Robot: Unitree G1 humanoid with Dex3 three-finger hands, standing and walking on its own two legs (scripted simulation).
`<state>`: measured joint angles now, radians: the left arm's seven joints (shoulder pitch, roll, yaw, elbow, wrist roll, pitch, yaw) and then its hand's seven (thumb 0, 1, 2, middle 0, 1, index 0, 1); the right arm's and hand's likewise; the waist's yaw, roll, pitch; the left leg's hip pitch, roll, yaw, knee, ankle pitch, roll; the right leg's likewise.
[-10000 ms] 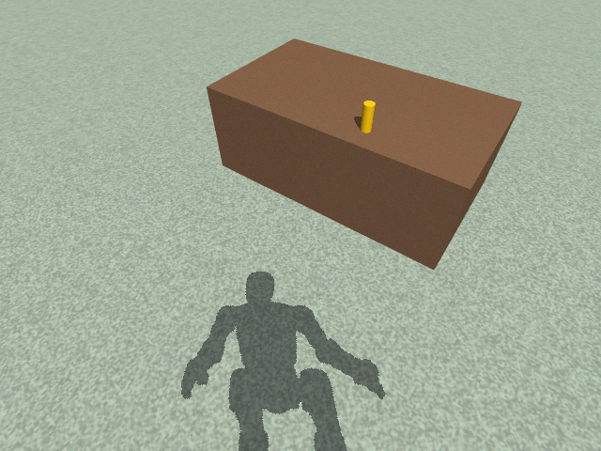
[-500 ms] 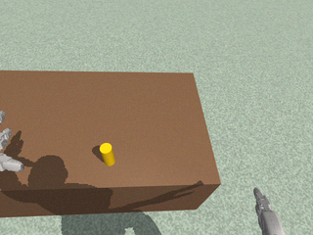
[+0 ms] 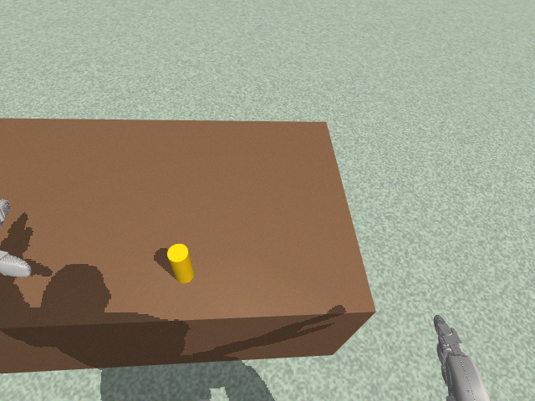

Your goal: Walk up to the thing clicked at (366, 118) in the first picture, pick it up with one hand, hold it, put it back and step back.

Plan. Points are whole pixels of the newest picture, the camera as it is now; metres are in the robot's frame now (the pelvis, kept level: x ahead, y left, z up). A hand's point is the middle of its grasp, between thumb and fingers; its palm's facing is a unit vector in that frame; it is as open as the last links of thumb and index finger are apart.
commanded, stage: approach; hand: left
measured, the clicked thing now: (181, 264) +0.45 +0.17 -0.22
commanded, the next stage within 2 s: close in in 0.52 s
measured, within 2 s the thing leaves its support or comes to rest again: neither
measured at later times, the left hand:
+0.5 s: hand (115, 268) +0.40 +0.28 -0.13, palm faces +0.08 -1.00 +0.06, open 17.3 cm
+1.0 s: hand (169, 277) +0.42 +0.20 -0.22, palm faces +0.05 -1.00 +0.03, open 17.3 cm
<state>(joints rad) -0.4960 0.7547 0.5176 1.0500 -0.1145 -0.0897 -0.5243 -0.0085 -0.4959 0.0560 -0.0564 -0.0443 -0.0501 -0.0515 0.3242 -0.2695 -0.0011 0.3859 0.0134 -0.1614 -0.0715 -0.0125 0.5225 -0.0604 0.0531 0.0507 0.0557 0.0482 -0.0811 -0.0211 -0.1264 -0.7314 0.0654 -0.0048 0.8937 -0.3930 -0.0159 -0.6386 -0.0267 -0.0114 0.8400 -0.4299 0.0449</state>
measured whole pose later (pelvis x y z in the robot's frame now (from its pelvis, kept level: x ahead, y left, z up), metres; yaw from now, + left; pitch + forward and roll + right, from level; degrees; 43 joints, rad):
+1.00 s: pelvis -0.06 +0.00 -0.17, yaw -3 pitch +31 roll -6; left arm -0.55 0.53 0.54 1.00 -0.07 -0.62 -0.23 -0.01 -0.52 0.02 -0.06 -0.08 -0.08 -0.06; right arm 0.47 -0.30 -0.11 -0.31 -0.07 -0.12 0.08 -0.01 0.53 -0.05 0.06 0.05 0.06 0.05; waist -0.34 -0.05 -0.18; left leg -1.64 0.08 -0.11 1.67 -0.58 -0.03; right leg -1.52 0.00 -0.05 1.62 -0.65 0.04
